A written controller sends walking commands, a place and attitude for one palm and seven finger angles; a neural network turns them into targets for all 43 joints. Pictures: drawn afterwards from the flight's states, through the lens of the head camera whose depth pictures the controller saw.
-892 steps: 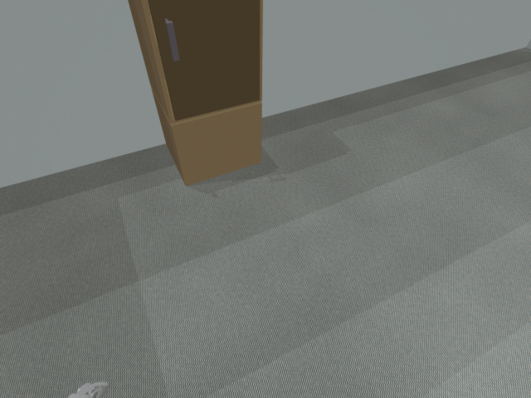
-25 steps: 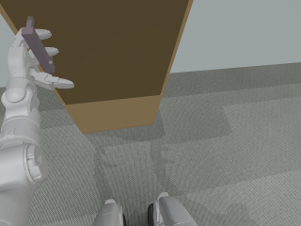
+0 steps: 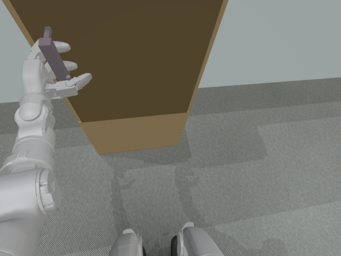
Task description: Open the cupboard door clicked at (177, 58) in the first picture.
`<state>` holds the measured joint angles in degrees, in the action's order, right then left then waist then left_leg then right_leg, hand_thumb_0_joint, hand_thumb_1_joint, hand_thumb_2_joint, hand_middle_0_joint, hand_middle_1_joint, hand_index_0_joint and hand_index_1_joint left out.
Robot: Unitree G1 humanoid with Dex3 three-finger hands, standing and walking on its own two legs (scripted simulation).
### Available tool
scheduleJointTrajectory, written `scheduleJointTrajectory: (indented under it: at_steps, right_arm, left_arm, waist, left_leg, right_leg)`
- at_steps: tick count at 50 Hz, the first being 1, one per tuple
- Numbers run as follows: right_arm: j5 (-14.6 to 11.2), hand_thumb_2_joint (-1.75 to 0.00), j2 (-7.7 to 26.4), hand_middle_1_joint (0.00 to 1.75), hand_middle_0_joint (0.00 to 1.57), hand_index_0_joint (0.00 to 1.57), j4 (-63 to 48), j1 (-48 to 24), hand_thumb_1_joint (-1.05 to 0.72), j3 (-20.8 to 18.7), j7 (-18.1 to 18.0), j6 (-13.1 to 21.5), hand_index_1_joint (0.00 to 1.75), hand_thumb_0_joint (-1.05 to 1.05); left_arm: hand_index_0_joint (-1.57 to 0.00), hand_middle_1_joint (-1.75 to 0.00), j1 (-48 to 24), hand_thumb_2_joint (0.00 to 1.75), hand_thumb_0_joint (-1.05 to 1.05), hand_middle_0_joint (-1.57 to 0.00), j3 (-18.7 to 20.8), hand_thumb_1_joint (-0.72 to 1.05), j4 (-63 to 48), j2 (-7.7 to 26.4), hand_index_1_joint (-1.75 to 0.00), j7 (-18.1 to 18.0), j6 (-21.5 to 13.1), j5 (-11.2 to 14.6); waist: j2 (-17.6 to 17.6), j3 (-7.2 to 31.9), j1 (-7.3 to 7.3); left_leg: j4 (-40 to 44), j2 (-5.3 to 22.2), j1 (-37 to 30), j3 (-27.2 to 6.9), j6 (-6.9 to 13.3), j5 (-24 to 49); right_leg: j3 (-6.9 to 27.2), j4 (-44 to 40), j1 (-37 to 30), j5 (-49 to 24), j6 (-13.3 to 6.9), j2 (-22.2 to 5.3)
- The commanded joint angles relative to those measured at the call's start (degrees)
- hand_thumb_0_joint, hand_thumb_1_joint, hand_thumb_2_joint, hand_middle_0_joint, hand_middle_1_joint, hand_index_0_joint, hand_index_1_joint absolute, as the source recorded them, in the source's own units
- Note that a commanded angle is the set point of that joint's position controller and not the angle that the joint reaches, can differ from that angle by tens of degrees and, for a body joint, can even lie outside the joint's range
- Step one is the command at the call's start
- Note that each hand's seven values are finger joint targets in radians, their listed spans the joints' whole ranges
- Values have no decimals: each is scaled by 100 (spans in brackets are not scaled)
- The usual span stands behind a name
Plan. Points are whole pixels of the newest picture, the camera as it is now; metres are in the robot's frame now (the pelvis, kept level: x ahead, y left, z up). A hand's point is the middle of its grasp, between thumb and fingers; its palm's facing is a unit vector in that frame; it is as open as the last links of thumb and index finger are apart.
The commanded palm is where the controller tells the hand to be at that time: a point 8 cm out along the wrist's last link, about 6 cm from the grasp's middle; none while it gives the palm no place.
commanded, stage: close the thumb around the handle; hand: left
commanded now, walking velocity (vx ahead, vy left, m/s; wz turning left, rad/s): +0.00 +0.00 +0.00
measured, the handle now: (58, 58) +0.56 +0.22 +0.07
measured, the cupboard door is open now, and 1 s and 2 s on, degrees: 0 26 38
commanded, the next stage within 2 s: pull the door open along its arc in 0.30 s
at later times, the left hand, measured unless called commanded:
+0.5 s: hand (69, 78) +0.51 +0.20 +0.06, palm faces +0.09 -1.00 -0.01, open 5.7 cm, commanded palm +0.47 +0.23 +0.07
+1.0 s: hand (97, 140) +0.35 +0.13 +0.07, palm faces +0.19 -0.98 +0.08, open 6.2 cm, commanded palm +0.29 +0.20 +0.07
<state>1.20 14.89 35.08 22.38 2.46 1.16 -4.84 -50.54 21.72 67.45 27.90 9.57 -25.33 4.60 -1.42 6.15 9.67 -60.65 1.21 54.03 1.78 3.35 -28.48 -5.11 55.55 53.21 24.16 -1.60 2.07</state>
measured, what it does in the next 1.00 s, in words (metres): stands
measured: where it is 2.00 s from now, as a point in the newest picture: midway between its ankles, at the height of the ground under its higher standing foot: outside the picture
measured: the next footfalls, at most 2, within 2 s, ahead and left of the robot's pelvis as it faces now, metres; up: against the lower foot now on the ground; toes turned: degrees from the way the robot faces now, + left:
none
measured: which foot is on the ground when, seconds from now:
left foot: down 0.00-1.00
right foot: down 0.00-1.00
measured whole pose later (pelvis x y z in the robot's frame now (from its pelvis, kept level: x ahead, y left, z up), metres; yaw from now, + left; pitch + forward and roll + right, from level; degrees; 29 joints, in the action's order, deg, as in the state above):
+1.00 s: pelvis +0.01 +0.00 +0.02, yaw -1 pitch +15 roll -1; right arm 0.6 12.6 29.8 16.1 0.3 3.7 -2.3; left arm -4.2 4.6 18.9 3.1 -8.4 -22.1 7.5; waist -1.0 8.1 2.6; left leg -53.4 0.6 40.9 4.3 2.9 -27.4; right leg -2.2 51.3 42.2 23.9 -1.7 2.0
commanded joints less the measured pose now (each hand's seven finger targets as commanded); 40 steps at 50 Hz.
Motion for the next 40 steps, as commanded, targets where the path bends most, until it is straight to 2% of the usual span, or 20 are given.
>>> scheduleJointTrajectory:
  at_steps: [1,3,5,7,10,11,13,15,17,18,20,21,22,24,29,32,33,35,38,40]
  right_arm:
    - [-7,-90,1106,30,20,20,-197,1036,-90,-394,-95,70,30,0]
    - [-6,-90,1121,30,20,20,-205,1050,-90,-381,-113,77,30,0]
    - [-6,-90,1095,30,20,20,-184,1012,-90,-359,-109,90,30,0]
    - [-3,-90,1133,30,20,20,-181,1026,-90,-369,-124,94,30,0]
    - [29,-90,1119,30,20,20,-164,1039,-90,-384,-114,131,30,0]
    - [26,-90,1119,30,20,20,-163,1054,-90,-390,-114,128,30,0]
    - [32,-90,1127,30,20,20,-135,1098,-90,-380,-110,126,30,0]
    - [14,-90,1139,30,20,20,-151,1079,-90,-380,-116,94,30,0]
    - [8,-90,1108,30,20,20,-154,1048,-90,-372,-110,94,30,0]
    - [21,-90,1127,30,20,20,-150,1080,-90,-369,-121,94,30,0]
    - [19,-90,1128,30,20,20,-129,1075,-90,-382,-120,89,30,0]
    - [17,-90,1139,30,20,20,-167,1085,-90,-386,-118,93,30,0]
    - [9,-90,1128,30,20,20,-201,1070,-90,-384,-111,88,30,0]
    - [19,-90,1107,30,20,20,-241,1071,-90,-402,-95,76,30,0]
    - [-42,-90,1061,30,20,20,-397,934,-90,-438,-37,42,30,0]
    - [-106,-90,1001,30,20,20,-556,779,-90,-461,-5,40,30,0]
    - [-119,-90,994,30,20,20,-608,764,-90,-480,-5,47,30,0]
    - [-173,-90,931,30,20,20,-696,634,-90,-503,28,61,30,0]
    - [-220,-90,870,30,20,20,-881,454,-90,-540,84,149,30,0]
    - [-249,-90,810,30,20,20,-957,281,-90,-548,123,217,30,0]
  left_arm:
    - [-38,-133,-2555,80,0,-38,189,68,-1115,1351,-133,6,-397,109]
    - [-39,-134,-2522,85,0,-39,209,79,-1006,1404,-134,19,-389,79]
    - [-40,-135,-2703,90,0,-40,40,90,-989,1271,-135,31,-375,40]
    - [-40,-135,-2758,90,0,-40,174,90,-1035,1486,-135,18,-400,24]
    - [-40,-135,-2962,90,0,-40,158,90,-1324,1423,-135,-5,-516,53]
    - [-40,-135,-2811,90,0,-40,172,90,-1260,1409,-135,0,-526,58]
    - [-40,-135,-2802,90,0,-40,156,90,-1154,1374,-135,10,-495,91]
    - [-40,-135,-2729,90,0,-40,325,90,-1156,1588,-135,-16,-451,85]
    - [-40,-135,-2764,90,0,-40,81,90,-1089,1319,-135,-23,-398,45]
    - [-40,-135,-2834,90,0,-40,194,90,-1138,1458,-135,-41,-433,36]
    - [-40,-135,-2865,90,0,-40,76,90,-1125,1337,-135,-54,-425,12]
    - [-40,-135,-2625,90,0,-40,214,90,-1135,1472,-135,-57,-427,11]
    - [-40,-135,-2431,90,0,-40,164,90,-1121,1391,-135,-37,-410,26]
    - [-40,-135,-2269,90,0,-40,205,90,-1402,1385,-135,-9,-478,62]
    - [-40,-135,-1404,90,0,-40,155,90,-1820,1133,-135,40,-491,236]
    - [-40,-135,-651,90,0,-40,31,90,-2294,855,-135,64,-443,367]
    - [-40,-135,-339,90,0,-40,10,90,-2489,777,-135,54,-441,410]
    - [-40,-135,332,90,0,-40,-173,90,-2853,436,-135,48,-392,500]
    - [-40,-135,1328,90,0,-40,-387,90,-3818,74,-135,-22,-396,624]
    - [-40,-135,2147,90,0,-40,-529,90,-4370,-230,-135,-86,-361,723]
  waist:
    - [-568,2636,111]
    - [-581,2571,122]
    - [-806,2505,149]
    - [-682,2580,156]
    - [-1046,3024,118]
    - [-904,3054,92]
    - [-821,2939,160]
    - [-817,2912,83]
    - [-756,2700,181]
    - [-778,2668,145]
    - [-817,2674,197]
    - [-798,2749,79]
    - [-770,2759,67]
    - [-898,3101,-40]
    - [-755,3060,-238]
    - [-599,2946,-377]
    - [-543,2985,-427]
    - [-464,2782,-520]
    - [-602,2764,-719]
    - [-490,2578,-812]
  left_leg:
    - [643,30,-1984,-579,-196,2580]
    - [657,27,-1964,-602,-193,2528]
    - [650,36,-2021,-630,-224,2472]
    - [653,46,-1988,-657,-218,2361]
    - [578,54,-2383,-707,-267,2718]
    - [576,60,-2369,-714,-273,2782]
    - [576,71,-2343,-734,-267,2869]
    - [591,56,-2214,-676,-257,2823]
    - [621,51,-2112,-660,-231,2649]
    - [623,55,-2136,-692,-235,2700]
    - [630,68,-2197,-703,-243,2596]
    - [638,46,-2158,-666,-235,2645]
    - [661,40,-2154,-630,-235,2663]
    - [641,53,-2406,-632,-265,3056]
    - [742,53,-2447,-529,-265,3234]
    - [880,20,-2315,-408,-228,3154]
    - [903,31,-2394,-423,-230,3391]
    - [992,46,-2400,-352,-231,3497]
    - [1110,56,-2628,-321,-263,3859]
    - [1182,65,-2608,-263,-273,3962]
  right_leg:
    - [338,-509,-1044,-1828,47,119]
    - [327,-501,-995,-1772,32,114]
    - [306,-484,-774,-1619,30,107]
    - [311,-486,-820,-1539,34,115]
    - [305,-427,-719,-1645,21,113]
    - [287,-420,-797,-1698,19,118]
    - [261,-416,-782,-1752,22,137]
    - [287,-433,-909,-1802,33,131]
    - [285,-483,-845,-1727,44,129]
    - [277,-467,-824,-1710,22,127]
    - [270,-480,-694,-1610,35,124]
    - [293,-484,-844,-1672,26,124]
    - [287,-497,-931,-1732,28,125]
    - [283,-458,-1055,-1954,26,127]
    - [276,-538,-1388,-2180,22,164]
    - [297,-629,-1781,-2365,20,165]
    - [287,-614,-1873,-2486,7,166]
    - [282,-682,-1950,-2600,27,154]
    - [266,-710,-2146,-2737,2,134]
    - [257,-744,-2283,-2867,14,113]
